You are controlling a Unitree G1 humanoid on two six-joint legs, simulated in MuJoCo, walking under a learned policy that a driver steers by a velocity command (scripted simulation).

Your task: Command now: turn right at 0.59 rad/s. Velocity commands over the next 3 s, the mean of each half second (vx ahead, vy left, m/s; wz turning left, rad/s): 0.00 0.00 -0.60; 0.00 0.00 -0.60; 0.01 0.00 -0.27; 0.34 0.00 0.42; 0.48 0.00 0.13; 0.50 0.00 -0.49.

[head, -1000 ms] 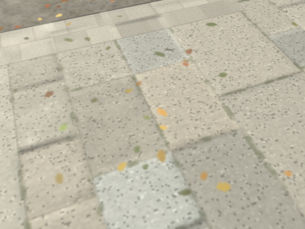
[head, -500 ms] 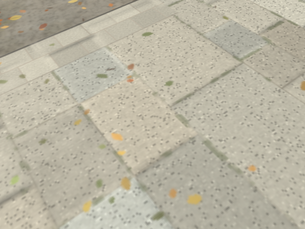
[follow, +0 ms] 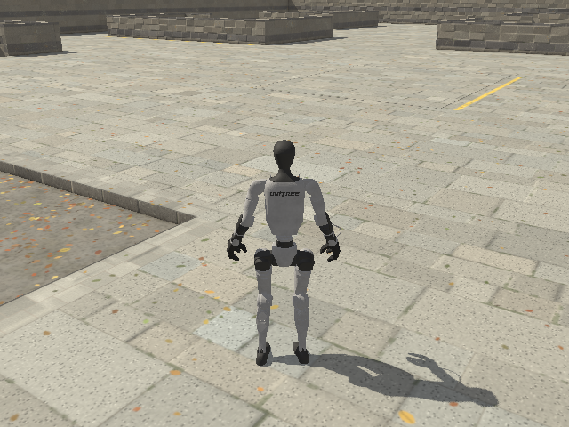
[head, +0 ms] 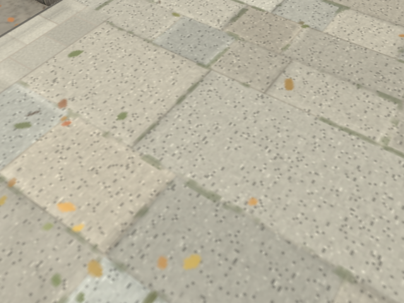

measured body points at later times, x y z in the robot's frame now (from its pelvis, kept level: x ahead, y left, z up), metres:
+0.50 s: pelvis -0.01 -0.03 -0.01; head +0.03 -0.06 +0.44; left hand +0.23 +0.19 -0.09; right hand +0.03 -0.36 -0.13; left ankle +0.00 +0.13 -0.70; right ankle -0.03 -0.13 -0.74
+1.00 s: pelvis +0.01 -0.02 +0.00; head +0.05 -0.03 +0.45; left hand +0.32 +0.12 -0.09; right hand -0.02 -0.35 -0.09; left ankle +0.09 +0.07 -0.74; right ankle -0.05 -0.12 -0.69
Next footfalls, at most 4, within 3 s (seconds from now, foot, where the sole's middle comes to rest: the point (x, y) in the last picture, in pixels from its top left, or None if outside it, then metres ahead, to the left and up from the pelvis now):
0.02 left None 0.05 0.13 -0.77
0.44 right None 0.01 -0.15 -0.77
0.92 left None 0.12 0.05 -0.77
1.32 right None -0.06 -0.16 -0.77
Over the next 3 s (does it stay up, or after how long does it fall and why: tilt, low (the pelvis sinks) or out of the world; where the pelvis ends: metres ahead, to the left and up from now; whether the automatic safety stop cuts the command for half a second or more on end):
stays up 0.67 -0.28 0.01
